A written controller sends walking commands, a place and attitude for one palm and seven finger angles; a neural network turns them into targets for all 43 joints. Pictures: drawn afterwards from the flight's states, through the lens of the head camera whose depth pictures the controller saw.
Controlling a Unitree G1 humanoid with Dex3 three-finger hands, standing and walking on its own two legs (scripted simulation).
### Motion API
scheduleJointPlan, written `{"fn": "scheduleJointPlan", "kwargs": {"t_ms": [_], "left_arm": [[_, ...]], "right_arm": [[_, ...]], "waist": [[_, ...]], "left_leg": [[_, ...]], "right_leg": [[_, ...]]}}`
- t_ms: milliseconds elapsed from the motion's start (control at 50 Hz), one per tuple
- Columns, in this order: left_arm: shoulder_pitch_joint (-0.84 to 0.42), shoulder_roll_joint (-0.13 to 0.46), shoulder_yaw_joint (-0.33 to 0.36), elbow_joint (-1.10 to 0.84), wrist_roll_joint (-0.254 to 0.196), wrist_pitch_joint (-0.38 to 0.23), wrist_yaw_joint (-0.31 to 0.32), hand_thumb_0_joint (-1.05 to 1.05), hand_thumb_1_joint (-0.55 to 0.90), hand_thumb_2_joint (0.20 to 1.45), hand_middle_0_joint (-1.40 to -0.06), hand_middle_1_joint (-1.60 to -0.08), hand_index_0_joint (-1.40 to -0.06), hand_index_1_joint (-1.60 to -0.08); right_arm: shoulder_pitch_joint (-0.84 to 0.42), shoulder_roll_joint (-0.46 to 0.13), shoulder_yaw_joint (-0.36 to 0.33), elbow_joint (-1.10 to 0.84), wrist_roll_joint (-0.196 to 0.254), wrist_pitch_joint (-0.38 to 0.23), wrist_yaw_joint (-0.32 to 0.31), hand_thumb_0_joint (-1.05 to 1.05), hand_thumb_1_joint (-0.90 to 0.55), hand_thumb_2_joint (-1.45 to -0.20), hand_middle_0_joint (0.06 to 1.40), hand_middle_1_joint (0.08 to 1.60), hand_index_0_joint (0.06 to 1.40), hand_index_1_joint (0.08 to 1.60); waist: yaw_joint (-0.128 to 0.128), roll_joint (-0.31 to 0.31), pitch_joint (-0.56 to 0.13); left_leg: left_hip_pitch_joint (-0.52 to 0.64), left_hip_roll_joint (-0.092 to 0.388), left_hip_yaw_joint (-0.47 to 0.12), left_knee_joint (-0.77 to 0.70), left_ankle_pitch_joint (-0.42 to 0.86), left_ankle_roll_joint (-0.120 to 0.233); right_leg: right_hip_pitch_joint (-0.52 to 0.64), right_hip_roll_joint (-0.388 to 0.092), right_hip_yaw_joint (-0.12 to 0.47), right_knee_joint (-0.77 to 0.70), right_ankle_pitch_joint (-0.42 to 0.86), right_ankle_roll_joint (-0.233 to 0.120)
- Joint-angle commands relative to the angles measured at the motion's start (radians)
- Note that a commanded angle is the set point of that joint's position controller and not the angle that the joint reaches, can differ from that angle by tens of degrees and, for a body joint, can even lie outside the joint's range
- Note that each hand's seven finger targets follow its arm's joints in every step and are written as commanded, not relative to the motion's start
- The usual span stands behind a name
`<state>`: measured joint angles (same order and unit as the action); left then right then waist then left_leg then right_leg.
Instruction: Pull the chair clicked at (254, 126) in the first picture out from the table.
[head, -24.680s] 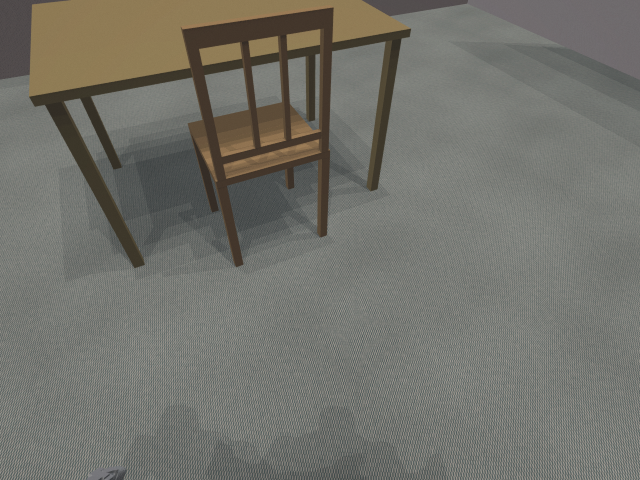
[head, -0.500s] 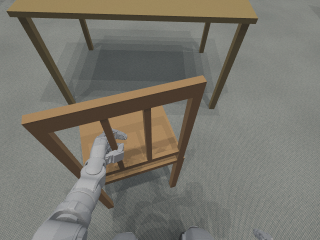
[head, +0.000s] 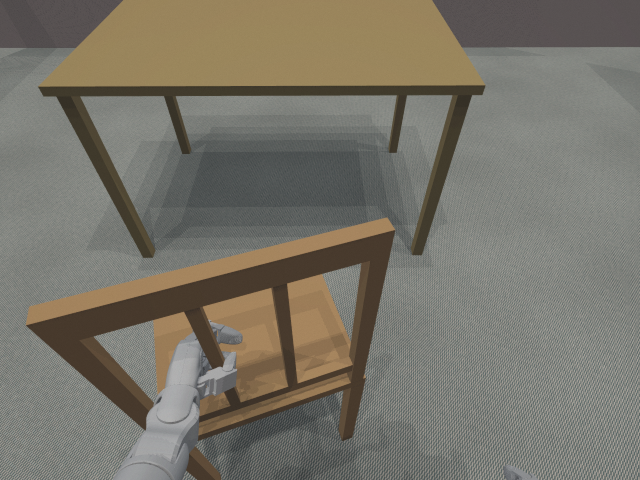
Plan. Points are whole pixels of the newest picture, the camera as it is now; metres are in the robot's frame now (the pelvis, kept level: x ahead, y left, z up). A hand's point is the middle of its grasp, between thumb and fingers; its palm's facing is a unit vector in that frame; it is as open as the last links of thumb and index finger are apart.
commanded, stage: stop walking, hand still on the chair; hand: left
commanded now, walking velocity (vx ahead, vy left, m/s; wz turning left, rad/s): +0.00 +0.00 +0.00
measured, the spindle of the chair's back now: (217, 360) +0.30 +0.17 -0.08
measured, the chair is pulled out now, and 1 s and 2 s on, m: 0.60 0.60 0.60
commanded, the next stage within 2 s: open the thumb and straighten the fingers in 0.54 s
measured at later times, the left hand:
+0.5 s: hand (230, 371) +0.28 +0.14 -0.06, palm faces +0.08 -0.98 -0.17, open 5.2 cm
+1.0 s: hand (224, 365) +0.29 +0.15 -0.07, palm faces +0.06 -0.98 -0.17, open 11.2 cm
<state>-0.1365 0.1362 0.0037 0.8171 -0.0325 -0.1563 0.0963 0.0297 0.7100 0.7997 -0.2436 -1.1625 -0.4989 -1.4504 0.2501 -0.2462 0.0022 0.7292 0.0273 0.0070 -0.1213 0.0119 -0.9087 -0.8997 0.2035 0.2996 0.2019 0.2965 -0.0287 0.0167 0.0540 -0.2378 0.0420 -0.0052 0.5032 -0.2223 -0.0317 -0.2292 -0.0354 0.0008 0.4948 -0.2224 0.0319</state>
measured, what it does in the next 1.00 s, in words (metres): stands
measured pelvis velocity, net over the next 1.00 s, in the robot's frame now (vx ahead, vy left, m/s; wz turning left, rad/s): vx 0.04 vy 0.00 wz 0.02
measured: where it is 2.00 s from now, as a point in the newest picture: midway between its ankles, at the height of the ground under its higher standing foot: outside the picture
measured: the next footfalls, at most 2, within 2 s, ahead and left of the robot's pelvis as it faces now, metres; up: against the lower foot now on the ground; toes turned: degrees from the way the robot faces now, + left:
none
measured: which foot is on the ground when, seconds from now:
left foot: down 0.00-1.00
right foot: down 0.00-1.00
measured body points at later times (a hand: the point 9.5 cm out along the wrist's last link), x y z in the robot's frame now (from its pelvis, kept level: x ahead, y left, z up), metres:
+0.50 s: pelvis +0.03 -0.01 +0.00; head +0.04 -0.01 +0.45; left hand +0.27 +0.19 -0.05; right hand +0.17 -0.25 -0.10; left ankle +0.03 +0.14 -0.74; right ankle +0.03 -0.14 -0.74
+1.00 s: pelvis +0.04 +0.00 -0.02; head +0.08 -0.01 +0.42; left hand +0.28 +0.21 -0.05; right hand +0.19 -0.25 -0.12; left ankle +0.03 +0.14 -0.74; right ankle +0.03 -0.14 -0.74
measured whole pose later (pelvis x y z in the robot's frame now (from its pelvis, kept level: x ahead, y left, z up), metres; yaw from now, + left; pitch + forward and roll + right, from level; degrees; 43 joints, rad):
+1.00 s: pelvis +0.04 +0.00 -0.02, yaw +1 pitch +8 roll +0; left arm 0.14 0.17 0.01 0.32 -0.06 0.00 0.05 0.01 -0.18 0.38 -0.38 -1.25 -0.45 -1.32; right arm 0.23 -0.25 0.00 0.59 0.04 -0.10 -0.05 0.01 -0.91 -0.90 0.20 0.30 0.20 0.30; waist -0.04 0.03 -0.06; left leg -0.50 0.04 -0.03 0.74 -0.38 -0.04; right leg -0.48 -0.04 -0.02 0.74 -0.39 0.03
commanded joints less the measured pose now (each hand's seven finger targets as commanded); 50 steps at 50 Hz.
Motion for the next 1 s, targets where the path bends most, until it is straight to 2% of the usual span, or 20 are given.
{"fn": "scheduleJointPlan", "kwargs": {"t_ms": [0,180,380,420,440,580,600,620,640,660,680,700,760,800,820,860,900,940,960,980], "left_arm": [[-0.218,0.149,0.013,-0.235,0.022,-0.049,0.008,0.0,0.9,0.9,-0.5,-1.45,-0.5,-1.45],[-0.148,0.135,-0.001,-0.321,0.028,-0.032,0.011,0.0,0.9,0.9,-0.5,-1.45,-0.5,-1.45],[-0.093,0.136,0.002,-0.355,0.024,-0.013,0.013,0.0,0.9,0.9,-0.5,-1.45,-0.5,-1.45],[-0.073,0.15,0.014,-0.358,0.022,-0.01,0.015,0.0,0.9,0.9,-0.5,-1.45,-0.5,-1.45],[-0.07,0.146,0.011,-0.36,0.022,-0.009,0.015,0.0,0.9,0.9,-0.5,-1.45,-0.5,-1.45],[-0.057,0.139,0.007,-0.363,0.018,-0.005,0.013,0.0,0.9,0.9,-0.5,-1.45,-0.5,-1.45],[-0.055,0.146,0.0,-0.368,0.015,-0.004,0.013,0.0,0.9,0.9,-0.5,-1.45,-0.5,-1.45],[-0.024,0.177,0.04,-0.419,0.019,-0.009,0.019,0.0,0.9,0.9,-0.5,-1.45,-0.5,-1.45],[0.093,0.036,-0.042,-0.319,-0.042,0.029,-0.015,0.0,0.779,0.842,-0.5,-1.45,-0.5,-1.45],[0.027,0.087,-0.001,-0.427,-0.047,0.011,-0.034,0.0,0.658,0.783,-0.5,-1.45,-0.5,-1.45],[0.033,0.148,0.048,-0.478,-0.045,-0.005,-0.041,0.0,0.538,0.725,-0.5,-1.45,-0.5,-1.45],[0.083,0.148,0.032,-0.495,-0.04,-0.003,-0.047,0.0,0.417,0.667,-0.5,-1.45,-0.5,-1.45],[0.074,0.129,0.024,-0.589,-0.033,0.003,-0.057,0.0,0.054,0.492,-0.5,-1.45,-0.5,-1.45],[0.098,0.14,0.029,-0.61,-0.035,0.029,-0.051,0.0,-0.188,0.375,-0.5,-1.45,-0.5,-1.45],[0.098,0.111,0.012,-0.629,-0.036,0.043,-0.049,0.0,-0.308,0.317,-0.5,-1.45,-0.5,-1.45],[0.108,0.175,0.086,-0.628,-0.038,0.075,-0.039,0.0,-0.55,0.2,-0.45,-1.305,-0.45,-1.305],[0.129,0.156,0.065,-0.676,-0.033,0.095,-0.04,0.0,-0.55,0.2,-0.4,-1.16,-0.4,-1.16],[0.164,0.116,0.034,-0.72,-0.034,0.114,-0.043,0.0,-0.55,0.2,-0.35,-1.015,-0.35,-1.015],[0.161,0.112,0.03,-0.734,-0.036,0.123,-0.043,0.0,-0.55,0.2,-0.325,-0.942,-0.325,-0.942],[0.182,0.115,0.037,-0.75,-0.038,0.13,-0.043,0.0,-0.55,0.2,-0.3,-0.87,-0.3,-0.87]], "right_arm": [[-0.085,-0.095,-0.024,-0.133,-0.002,-0.057,-0.008,0.0,-0.9,-0.9,0.2,0.3,0.2,0.3],[-0.1,-0.091,-0.022,-0.153,-0.01,-0.056,0.001,0.0,-0.9,-0.9,0.2,0.3,0.2,0.3],[-0.113,-0.082,-0.019,-0.169,-0.011,-0.04,0.001,0.0,-0.9,-0.9,0.2,0.3,0.2,0.3],[-0.114,-0.083,-0.021,-0.17,-0.01,-0.038,0.001,0.0,-0.9,-0.9,0.2,0.3,0.2,0.3],[-0.117,-0.084,-0.02,-0.171,-0.01,-0.036,0.002,0.0,-0.9,-0.9,0.2,0.3,0.2,0.3],[-0.123,-0.084,-0.022,-0.179,-0.007,-0.026,0.002,0.0,-0.9,-0.9,0.2,0.3,0.2,0.3],[-0.116,-0.086,-0.022,-0.173,-0.004,-0.025,0.001,0.0,-0.9,-0.9,0.2,0.3,0.2,0.3],[-0.119,-0.087,-0.026,-0.185,-0.007,-0.026,0.002,0.0,-0.9,-0.9,0.2,0.3,0.2,0.3],[-0.1,-0.124,-0.036,-0.186,0.033,-0.039,0.041,0.0,-0.9,-0.9,0.2,0.3,0.2,0.3],[-0.119,-0.128,-0.039,-0.206,0.033,-0.053,0.056,0.0,-0.9,-0.9,0.2,0.3,0.2,0.3],[-0.131,-0.125,-0.049,-0.219,0.03,-0.069,0.062,0.0,-0.9,-0.9,0.2,0.3,0.2,0.3],[-0.126,-0.121,-0.048,-0.222,0.029,-0.079,0.069,0.0,-0.9,-0.9,0.2,0.3,0.2,0.3],[-0.122,-0.113,-0.044,-0.254,0.021,-0.117,0.075,0.0,-0.9,-0.9,0.2,0.3,0.2,0.3],[-0.109,-0.119,-0.047,-0.256,0.019,-0.134,0.073,0.0,-0.9,-0.9,0.2,0.3,0.2,0.3],[-0.109,-0.117,-0.045,-0.267,0.017,-0.142,0.073,0.0,-0.9,-0.9,0.2,0.3,0.2,0.3],[-0.098,-0.132,-0.048,-0.268,0.012,-0.149,0.067,0.0,-0.9,-0.9,0.2,0.3,0.2,0.3],[-0.095,-0.128,-0.049,-0.277,0.01,-0.159,0.064,0.0,-0.9,-0.9,0.2,0.3,0.2,0.3],[-0.086,-0.124,-0.047,-0.289,0.008,-0.169,0.063,0.0,-0.9,-0.9,0.2,0.3,0.2,0.3],[-0.08,-0.126,-0.048,-0.291,0.007,-0.173,0.061,0.0,-0.9,-0.9,0.2,0.3,0.2,0.3],[-0.079,-0.127,-0.049,-0.296,0.005,-0.178,0.06,0.0,-0.9,-0.9,0.2,0.3,0.2,0.3]], "waist": [[0.016,0.044,-0.177],[0.016,0.027,-0.237],[0.012,-0.002,-0.227],[0.013,0.024,-0.219],[0.014,0.004,-0.22],[0.014,-0.003,-0.194],[0.009,0.024,-0.186],[0.016,0.028,-0.193],[-0.045,-0.11,-0.18],[-0.018,-0.121,-0.19],[-0.011,-0.061,-0.215],[-0.006,-0.002,-0.198],[-0.008,0.041,-0.251],[-0.01,0.028,-0.263],[-0.015,0.006,-0.273],[-0.008,-0.02,-0.304],[-0.005,0.024,-0.32],[-0.01,0.01,-0.356],[-0.017,-0.017,-0.356],[-0.011,-0.008,-0.366]], "left_leg": [[0.07,0.079,-0.093,-0.127,0.112,0.068],[0.133,0.075,-0.052,-0.094,0.217,0.049],[0.13,0.063,-0.038,-0.08,0.225,0.043],[0.128,0.062,-0.035,-0.081,0.229,0.042],[0.129,0.062,-0.036,-0.078,0.231,0.041],[0.121,0.06,-0.036,-0.078,0.194,0.041],[0.116,0.06,-0.038,-0.083,0.189,0.042],[0.117,0.06,-0.04,-0.083,0.198,0.042],[-0.01,0.016,0.004,-0.057,0.088,0.04],[-0.06,0.007,0.007,-0.034,0.06,0.045],[-0.07,-0.001,0.017,-0.008,0.028,0.047],[-0.088,-0.005,0.017,0.004,0.0,0.045],[-0.115,-0.016,0.021,0.06,0.005,0.049],[-0.133,-0.015,0.013,0.086,0.013,0.047],[-0.14,-0.018,0.015,0.097,0.015,0.049],[-0.165,-0.02,0.011,0.125,0.033,0.049],[-0.16,-0.022,0.013,0.146,0.072,0.046],[-0.147,-0.018,0.012,0.169,0.12,0.046],[-0.153,-0.017,0.009,0.18,0.132,0.046],[-0.159,-0.02,0.009,0.19,0.142,0.046]], "right_leg": [[0.035,-0.045,0.038,-0.09,0.052,-0.037],[0.072,-0.055,0.045,-0.09,0.186,-0.044],[0.087,-0.061,0.043,-0.101,0.244,-0.047],[0.086,-0.062,0.039,-0.103,0.245,-0.046],[0.087,-0.061,0.04,-0.102,0.253,-0.047],[0.069,-0.064,0.045,-0.12,0.209,-0.048],[0.069,-0.065,0.038,-0.126,0.197,-0.046],[0.074,-0.062,0.042,-0.12,0.2,-0.048],[0.001,-0.027,-0.064,-0.056,0.12,-0.033],[-0.016,-0.021,-0.062,-0.029,0.109,-0.033],[-0.036,-0.019,-0.053,-0.009,0.076,-0.032],[-0.048,-0.021,-0.053,0.003,0.048,-0.038],[-0.104,-0.007,-0.058,0.053,0.036,-0.038],[-0.12,-0.004,-0.062,0.08,0.044,-0.039],[-0.139,0.001,-0.07,0.093,0.044,-0.034],[-0.149,0.003,-0.066,0.123,0.069,-0.031],[-0.154,0.001,-0.068,0.149,0.101,-0.035],[-0.167,0.005,-0.076,0.171,0.14,-0.033],[-0.174,0.007,-0.078,0.18,0.154,-0.03],[-0.173,0.006,-0.078,0.189,0.165,-0.031]]}}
